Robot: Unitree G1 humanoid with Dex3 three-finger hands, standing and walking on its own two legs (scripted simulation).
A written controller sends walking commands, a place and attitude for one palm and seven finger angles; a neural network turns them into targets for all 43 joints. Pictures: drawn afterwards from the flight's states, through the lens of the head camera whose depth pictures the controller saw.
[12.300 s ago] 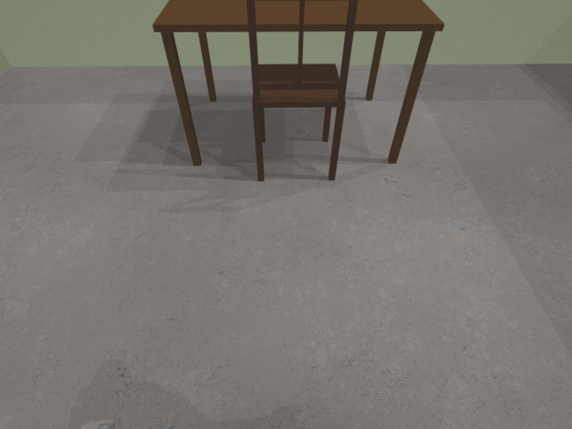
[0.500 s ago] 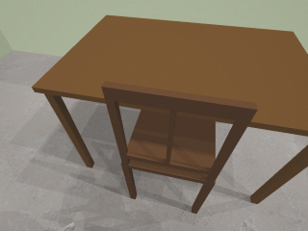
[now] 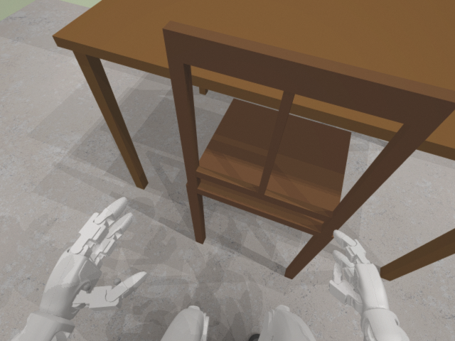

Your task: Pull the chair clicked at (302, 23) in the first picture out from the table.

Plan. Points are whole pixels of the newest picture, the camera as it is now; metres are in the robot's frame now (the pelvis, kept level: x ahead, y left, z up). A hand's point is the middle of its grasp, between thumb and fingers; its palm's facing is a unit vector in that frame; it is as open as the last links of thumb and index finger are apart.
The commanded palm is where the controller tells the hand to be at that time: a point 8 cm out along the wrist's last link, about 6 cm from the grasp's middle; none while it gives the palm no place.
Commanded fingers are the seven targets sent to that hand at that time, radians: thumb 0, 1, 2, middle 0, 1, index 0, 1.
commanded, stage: raise the hand toward the chair's back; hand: left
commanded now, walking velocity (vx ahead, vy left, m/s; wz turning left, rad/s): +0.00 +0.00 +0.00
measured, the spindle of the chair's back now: (273, 151) +0.47 -0.03 +0.04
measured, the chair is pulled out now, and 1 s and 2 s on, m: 0.00 0.00 0.00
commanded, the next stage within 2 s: aim the fingers beside a spindle in 1.46 s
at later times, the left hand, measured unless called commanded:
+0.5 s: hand (107, 258) +0.22 +0.21 +0.05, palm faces -0.20 -0.98 -0.05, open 15.3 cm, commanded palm +0.21 +0.26 +0.06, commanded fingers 0.00 -0.45 0.32 -0.06 -0.09 -0.06 -0.09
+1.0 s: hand (87, 231) +0.26 +0.25 +0.06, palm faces -0.21 -0.98 -0.06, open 16.9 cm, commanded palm +0.24 +0.30 +0.07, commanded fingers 0.00 -0.50 0.30 -0.06 -0.08 -0.06 -0.08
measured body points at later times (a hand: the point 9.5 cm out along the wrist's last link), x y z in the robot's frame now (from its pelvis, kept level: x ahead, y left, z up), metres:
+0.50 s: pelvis +0.00 +0.03 +0.02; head +0.07 +0.04 +0.46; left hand +0.23 +0.26 +0.06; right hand +0.16 -0.25 -0.04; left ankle -0.01 +0.11 -0.64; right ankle +0.06 -0.09 -0.64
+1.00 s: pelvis +0.01 +0.04 +0.03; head +0.09 +0.06 +0.47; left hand +0.26 +0.30 +0.07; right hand +0.19 -0.20 -0.04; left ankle -0.01 +0.11 -0.64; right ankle +0.06 -0.09 -0.64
